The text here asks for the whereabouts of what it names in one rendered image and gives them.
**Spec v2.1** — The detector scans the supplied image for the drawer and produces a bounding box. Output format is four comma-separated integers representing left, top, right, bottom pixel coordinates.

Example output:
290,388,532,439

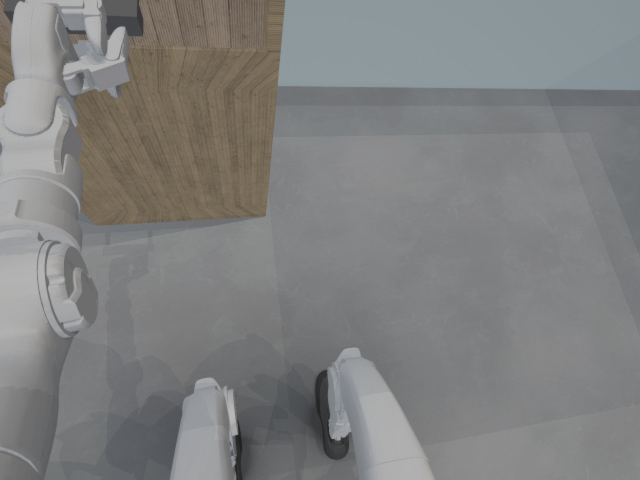
0,0,265,49

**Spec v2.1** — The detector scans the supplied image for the robot left forearm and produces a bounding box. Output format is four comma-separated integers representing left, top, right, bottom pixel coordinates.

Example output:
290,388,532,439
0,78,83,254

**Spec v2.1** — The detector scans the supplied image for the robot left thigh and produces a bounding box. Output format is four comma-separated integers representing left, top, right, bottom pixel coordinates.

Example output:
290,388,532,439
170,385,238,480

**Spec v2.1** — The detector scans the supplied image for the right robot shin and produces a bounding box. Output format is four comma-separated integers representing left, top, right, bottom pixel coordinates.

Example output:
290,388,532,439
328,348,377,439

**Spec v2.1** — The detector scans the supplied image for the handle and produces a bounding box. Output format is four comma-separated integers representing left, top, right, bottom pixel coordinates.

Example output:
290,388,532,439
3,0,143,36

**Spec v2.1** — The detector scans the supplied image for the robot left hand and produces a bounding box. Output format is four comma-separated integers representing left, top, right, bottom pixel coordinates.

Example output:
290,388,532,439
11,0,131,104

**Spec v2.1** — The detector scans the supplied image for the robot left upper arm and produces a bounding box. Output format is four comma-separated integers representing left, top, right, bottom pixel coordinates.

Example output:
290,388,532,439
0,240,99,480

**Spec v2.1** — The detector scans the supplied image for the cabinet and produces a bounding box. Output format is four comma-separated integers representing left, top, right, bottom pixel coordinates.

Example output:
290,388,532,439
0,0,285,226

